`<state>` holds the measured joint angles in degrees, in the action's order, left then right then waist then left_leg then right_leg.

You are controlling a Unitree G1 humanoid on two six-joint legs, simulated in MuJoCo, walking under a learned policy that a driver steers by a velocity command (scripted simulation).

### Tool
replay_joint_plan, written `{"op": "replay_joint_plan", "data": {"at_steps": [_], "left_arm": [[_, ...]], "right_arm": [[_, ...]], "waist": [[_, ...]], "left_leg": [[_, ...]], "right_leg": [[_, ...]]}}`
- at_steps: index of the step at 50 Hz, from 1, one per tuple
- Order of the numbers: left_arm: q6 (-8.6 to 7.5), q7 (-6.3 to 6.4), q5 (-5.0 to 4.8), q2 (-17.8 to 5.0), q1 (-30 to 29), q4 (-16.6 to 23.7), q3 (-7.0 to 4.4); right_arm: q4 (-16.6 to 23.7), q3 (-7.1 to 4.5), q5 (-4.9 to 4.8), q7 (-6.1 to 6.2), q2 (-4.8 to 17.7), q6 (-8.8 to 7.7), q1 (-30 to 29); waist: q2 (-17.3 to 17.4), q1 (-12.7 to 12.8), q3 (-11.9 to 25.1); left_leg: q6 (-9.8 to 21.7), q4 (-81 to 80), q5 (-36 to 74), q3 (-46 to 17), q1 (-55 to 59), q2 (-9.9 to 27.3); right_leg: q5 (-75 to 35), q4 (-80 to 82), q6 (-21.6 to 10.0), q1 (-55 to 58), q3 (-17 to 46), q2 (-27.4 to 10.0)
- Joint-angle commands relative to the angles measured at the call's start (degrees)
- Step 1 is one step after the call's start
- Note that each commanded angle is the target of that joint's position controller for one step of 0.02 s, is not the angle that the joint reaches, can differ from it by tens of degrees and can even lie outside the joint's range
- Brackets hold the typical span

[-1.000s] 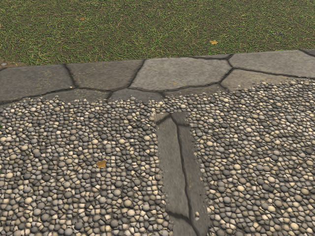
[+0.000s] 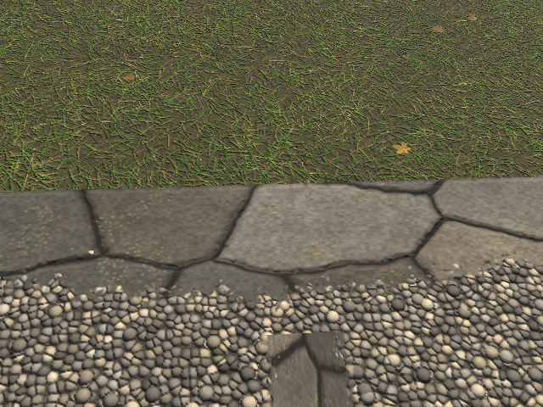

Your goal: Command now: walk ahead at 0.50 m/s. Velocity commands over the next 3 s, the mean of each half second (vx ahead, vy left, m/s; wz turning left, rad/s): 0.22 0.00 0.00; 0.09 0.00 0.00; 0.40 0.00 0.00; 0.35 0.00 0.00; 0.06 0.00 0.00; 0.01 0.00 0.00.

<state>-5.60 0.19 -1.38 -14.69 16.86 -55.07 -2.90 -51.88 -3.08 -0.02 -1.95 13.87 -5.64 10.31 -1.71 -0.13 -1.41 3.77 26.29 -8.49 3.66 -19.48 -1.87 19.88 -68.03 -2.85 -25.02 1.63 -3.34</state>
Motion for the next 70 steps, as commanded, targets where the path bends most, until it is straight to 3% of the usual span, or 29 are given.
{"op": "replay_joint_plan", "data": {"at_steps": [1, 6, 12, 16, 17, 18, 19, 20, 23, 26, 28, 31, 32, 34, 41, 43, 45, 47, 49, 52, 53, 54, 55, 56, 57, 59, 61, 65, 70], "left_arm": [[0.59, 0.63, 0.39, -2.9, 2.8, 2.8, -1.34], [1.24, 1.10, 1.60, -2.1, -3.4, 5.2, -1.40], [1.47, 0.08, 1.32, -1.9, -11.9, 6.9, -0.62], [0.62, -0.26, 2.32, -5.1, -7.0, 5.2, -1.70], [0.41, 0.15, 2.92, -8.7, -3.7, 4.3, -2.64], [0.74, 0.48, 3.50, -10.2, -1.7, 3.8, -2.57], [1.48, 0.38, 2.97, -5.4, 0.7, 2.9, -1.49], [1.78, 0.03, 2.21, -3.1, -0.2, 2.9, -0.53], [2.46, 0.38, 2.23, -4.9, -10.8, 5.0, -0.54], [3.58, 0.94, 2.91, -4.8, -14.2, 5.1, -0.65], [3.97, 1.20, 1.95, -4.3, -14.0, 4.2, -0.54], [4.24, 1.19, 1.50, -3.0, -10.5, 2.1, -0.18], [4.43, 1.38, 1.56, -2.8, -9.3, 2.2, -0.42], [4.43, 1.87, 1.88, -2.6, -9.5, 1.6, -0.46], [4.51, 1.58, 1.62, -2.1, -8.1, -1.4, -0.54], [4.75, 1.60, 1.20, -2.0, -7.3, -2.5, -0.61], [4.37, 1.50, 0.81, -2.4, -9.1, -2.1, -0.87], [2.74, 0.80, 0.30, -1.2, -11.9, -0.7, -0.63], [1.11, -0.09, -0.05, -1.3, -12.2, -0.2, -0.74], [0.14, -0.68, -0.67, -1.7, -4.2, -3.4, -1.52], [0.36, -0.52, -0.30, -3.3, 1.8, -5.6, -2.49], [0.36, -0.12, -0.04, -7.8, 9.2, -7.1, -3.86], [0.24, -0.70, 0.03, -12.2, 15.9, -8.2, -4.57], [-0.45, -0.78, 0.85, -7.5, 12.7, -7.7, -2.68], [-0.93, -0.85, 0.97, -4.7, 8.1, -6.2, -1.71], [-1.16, -1.32, 1.08, -3.6, 3.3, -4.3, -0.81], [-0.63, -1.12, 1.39, -2.3, 4.3, -4.6, -0.08], [-0.04, 0.23, 1.55, -5.3, 6.6, -4.9, -0.37], [0.12, 0.71, 1.02, -6.0, 9.2, -5.3, -0.92]], "right_arm": [[1.4, -0.71, 0.47, -0.20, 4.6, -0.96, 1.0], [-0.7, -0.77, 0.88, 1.57, 6.8, -0.46, 3.8], [-3.4, -0.58, 0.14, 2.49, 7.8, 1.10, 7.2], [-4.3, -0.67, -0.80, 2.94, 7.4, 2.15, 5.3], [-4.2, -0.42, 0.09, 3.01, 6.6, 1.90, 7.5], [-5.7, 0.84, 0.92, 2.72, 1.9, 1.33, 15.2], [-6.8, 1.55, 0.56, 2.63, 0.8, 1.59, 15.7], [-6.0, 0.69, -0.34, 2.53, 4.2, 2.53, 12.0], [-5.1, -0.28, -0.56, 3.96, 5.2, 5.83, 6.0], [-6.7, 0.09, -0.11, 4.74, 2.5, 6.93, 7.7], [-8.2, 0.10, 0.22, 4.52, 1.8, 6.92, 9.3], [-7.3, -0.01, 1.75, 4.16, 4.2, 7.07, 7.5], [-7.7, -0.63, 0.86, 4.23, 7.1, 6.80, 6.1], [-7.8, 0.02, 0.76, 4.17, 4.2, 5.38, 3.7], [-9.1, 0.29, 0.25, 4.04, 3.4, 3.63, 6.3], [-10.0, -0.12, -0.19, 4.13, 4.4, 4.02, 8.7], [-9.4, -1.04, -0.84, 4.26, 7.1, 4.05, 10.3], [-9.4, -1.96, -1.43, 4.29, 9.4, 2.88, 11.8], [-9.3, -1.89, -1.32, 4.12, 7.8, 1.57, 11.6], [-7.7, -1.83, -2.10, 3.30, 7.1, 1.51, 6.5], [-6.8, -1.82, -1.90, 3.19, 7.2, 1.44, 4.6], [-5.2, -1.19, -1.67, 3.08, 4.9, 1.11, 2.7], [-3.5, -0.29, -1.23, 3.27, 1.0, 0.16, 3.2], [-3.1, -0.99, -1.96, 3.01, 3.4, -0.53, 2.1], [-3.1, -1.13, -2.76, 2.44, 4.0, -1.01, 1.7], [-3.5, -1.68, -2.32, 2.31, 4.2, -1.20, 0.8], [-3.5, -2.12, -1.78, 2.04, 3.7, -0.49, 0.6], [-0.5, -1.50, -1.06, 1.85, 1.5, 0.57, -7.2], [2.5, -0.50, -1.52, 0.79, 1.5, 0.56, -16.5]], "waist": [[6.7, 1.3, 3.2], [5.1, 1.7, 1.4], [6.2, -1.7, 2.7], [4.7, 1.8, 5.1], [1.2, 1.7, 8.7], [-6.8, -1.8, 15.3], [-11.4, 0.9, 19.2], [-9.4, 1.3, 17.6], [-3.4, -1.2, 8.3], [-6.3, -2.7, 6.6], [-5.8, -3.6, 7.1], [-2.1, -2.1, 2.4], [4.5, 0.5, -0.3], [7.3, 0.9, -1.5], [3.7, 0.1, 0.6], [4.7, -0.6, 1.1], [7.5, -1.9, -2.8], [11.2, -3.0, -7.1], [11.0, -2.3, -7.9], [8.8, 3.0, -4.8], [7.2, 5.4, -2.4], [-3.8, 7.9, 0.1], [-18.0, 9.0, 4.1], [-10.9, 6.5, 2.1], [-6.5, 4.5, -0.5], [-1.4, 2.4, -2.1], [-2.5, 1.5, -1.7], [-1.2, 2.2, -3.6], [-2.4, 4.2, -6.1]], "left_leg": [[9.4, -17.3, 4.2, -16.1, 7.6, 14.4], [8.5, -15.0, 35.8, -5.6, 7.0, 12.1], [6.9, -11.6, 32.4, -4.4, 12.4, 12.3], [3.9, -0.9, 29.0, -6.3, 16.1, 11.2], [1.3, 5.6, 23.5, -4.6, 13.1, 7.4], [-1.9, 15.5, 3.1, -2.9, 1.6, 2.9], [-4.3, 24.8, -22.3, -3.9, -2.9, 0.6], [-5.1, 30.1, -32.2, -6.4, -5.4, 1.6], [-6.1, 28.4, -25.1, -7.2, -5.2, 5.4], [-6.1, 16.9, -16.1, -4.3, 4.5, 4.2], [-5.1, 8.0, -6.2, -2.4, 10.2, 3.1], [-1.5, -1.7, -5.8, -5.8, 10.3, 6.7], [0.0, -3.0, -16.7, -6.5, 1.9, 6.8], [-1.1, -7.7, -21.4, -7.4, -5.6, 6.7], [-2.2, -4.7, -7.1, -5.8, 1.0, 5.5], [-0.6, -6.0, -18.1, -6.5, 1.8, 5.5], [3.5, -10.2, -30.9, -13.5, 3.2, 10.1], [8.4, -14.6, -32.4, -24.9, 7.3, 19.0], [9.5, -13.3, -22.2, -26.1, 11.4, 21.4], [5.1, -7.9, -11.7, -15.9, 5.1, 15.4], [3.3, -2.2, -3.9, -11.9, 0.0, 12.1], [-0.6, 15.5, 0.9, -3.5, -8.3, 5.6], [-3.1, 33.6, -17.9, -1.3, -20.8, -1.0], [-1.9, 44.0, -22.3, -7.7, -26.3, 2.0], [-0.1, 47.0, -17.5, -8.7, -28.4, 4.8], [1.2, 42.1, -8.0, -7.5, -27.1, 8.5], [0.5, 36.8, -4.3, -5.9, -23.0, 9.4], [-2.4, 23.8, 2.1, -3.8, -23.9, 8.6], [-2.6, 9.7, 11.1, -1.7, -18.4, 6.2]], "right_leg": [[-5.4, 1.5, -0.1, -8.0, 2.1, -5.4], [-15.7, 17.1, 2.9, -9.3, -0.2, -3.7], [-24.0, 34.2, 2.3, -2.7, -1.2, -0.1], [-26.6, 44.7, -0.9, 6.2, -1.6, 1.7], [-49.0, 43.5, -2.7, 15.4, 2.1, -2.4], [-66.2, 38.6, -10.0, 31.4, 10.6, -11.4], [-66.9, 40.4, -16.1, 34.1, 17.6, -17.4], [-54.7, 43.0, -15.9, 30.5, 19.0, -17.0], [-21.8, 50.9, -10.6, 13.4, 15.3, -12.8], [-9.9, 54.1, -8.0, 3.8, 9.4, -8.1], [-2.2, 53.8, -6.7, 2.2, 7.0, -6.4], [10.7, 52.0, -0.6, -0.1, 4.8, -2.9], [6.7, 50.5, 1.1, 4.2, 0.8, 0.7], [-2.7, 45.4, 1.6, 13.0, -0.7, 1.6], [-15.3, 42.7, 0.4, 14.5, -0.9, 1.2], [-3.5, 39.9, 0.3, 13.3, -3.5, 3.6], [6.5, 34.0, 0.2, 4.8, -6.0, 5.7], [2.4, 27.0, -0.9, -4.2, -5.1, 4.0], [3.6, 25.1, -2.3, -8.3, -3.2, 1.4], [-2.9, 38.9, -3.0, 10.1, -6.5, 3.9], [-6.3, 39.6, -2.9, 20.1, -5.1, 4.4], [-2.9, 47.0, -6.5, 28.9, 9.6, -4.7], [-0.7, 56.6, -14.6, 38.0, 33.8, -16.9], [0.5, 56.4, -15.2, 36.4, 36.8, -19.2], [-1.5, 55.6, -13.1, 33.7, 30.0, -17.4], [-8.3, 57.2, -9.7, 29.0, 19.0, -13.3], [-16.6, 58.4, -8.0, 26.3, 11.9, -10.4], [-22.0, 60.9, -8.7, 24.0, 7.0, -9.5], [-19.7, 63.1, -8.0, 21.5, 2.5, -8.8]]}}
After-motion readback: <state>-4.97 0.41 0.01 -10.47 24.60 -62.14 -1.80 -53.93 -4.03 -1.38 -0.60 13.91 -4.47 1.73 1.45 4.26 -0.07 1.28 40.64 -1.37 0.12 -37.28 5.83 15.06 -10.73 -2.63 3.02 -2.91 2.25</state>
